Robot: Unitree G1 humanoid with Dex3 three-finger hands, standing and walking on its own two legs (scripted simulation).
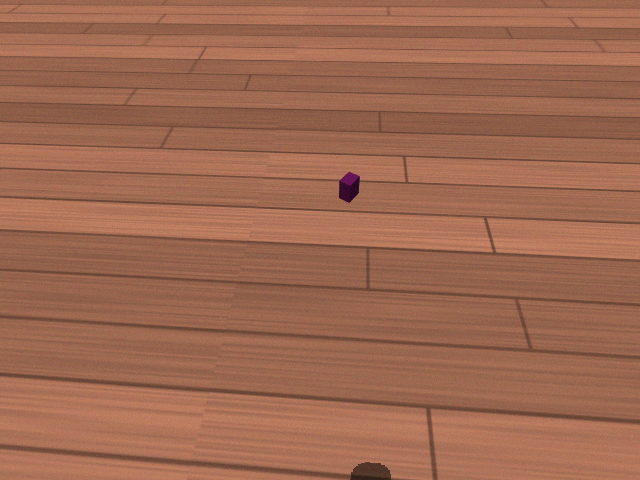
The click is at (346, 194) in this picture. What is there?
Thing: carton on end
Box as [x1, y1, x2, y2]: [339, 172, 359, 202]
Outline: 348,172 339,181 339,197 349,202 358,192 359,176
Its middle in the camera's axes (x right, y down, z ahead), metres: +0.15 -0.24 +1.79
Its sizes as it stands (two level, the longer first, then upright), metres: 0.079 0.058 0.103
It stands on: the floor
